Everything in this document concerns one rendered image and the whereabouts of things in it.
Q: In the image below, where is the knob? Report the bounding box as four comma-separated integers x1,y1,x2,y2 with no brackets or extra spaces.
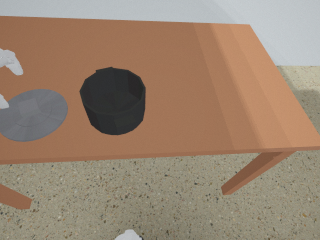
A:
18,98,41,118

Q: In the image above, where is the lid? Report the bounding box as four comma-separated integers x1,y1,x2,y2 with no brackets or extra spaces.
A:
0,89,68,142

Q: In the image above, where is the robot left hand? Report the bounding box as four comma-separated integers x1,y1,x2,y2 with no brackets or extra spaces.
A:
0,48,23,109

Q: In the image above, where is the table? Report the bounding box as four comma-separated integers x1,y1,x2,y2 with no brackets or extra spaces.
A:
0,16,320,210

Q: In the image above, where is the robot left shin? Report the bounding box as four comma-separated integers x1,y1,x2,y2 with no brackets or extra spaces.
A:
124,229,138,236

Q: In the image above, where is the pot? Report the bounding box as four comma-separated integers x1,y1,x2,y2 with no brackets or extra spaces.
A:
79,67,146,135

